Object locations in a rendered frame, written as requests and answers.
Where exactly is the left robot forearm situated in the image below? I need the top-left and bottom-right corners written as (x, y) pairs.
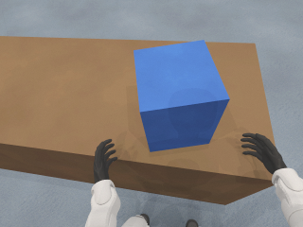
top-left (85, 180), bottom-right (121, 227)

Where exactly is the robot left hand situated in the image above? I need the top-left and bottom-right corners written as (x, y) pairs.
top-left (93, 139), bottom-right (117, 183)

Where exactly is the pedestal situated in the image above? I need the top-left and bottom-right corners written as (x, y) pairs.
top-left (0, 36), bottom-right (276, 205)

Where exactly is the carton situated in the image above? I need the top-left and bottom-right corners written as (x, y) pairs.
top-left (134, 40), bottom-right (230, 152)

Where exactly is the left robot foot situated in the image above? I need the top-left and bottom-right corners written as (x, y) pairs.
top-left (140, 214), bottom-right (150, 226)

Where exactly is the robot right hand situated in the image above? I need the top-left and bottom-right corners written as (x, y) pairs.
top-left (241, 132), bottom-right (287, 175)

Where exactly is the left robot thigh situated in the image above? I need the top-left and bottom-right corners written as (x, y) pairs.
top-left (122, 217), bottom-right (150, 227)

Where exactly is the right robot forearm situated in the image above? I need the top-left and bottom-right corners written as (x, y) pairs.
top-left (272, 167), bottom-right (303, 227)

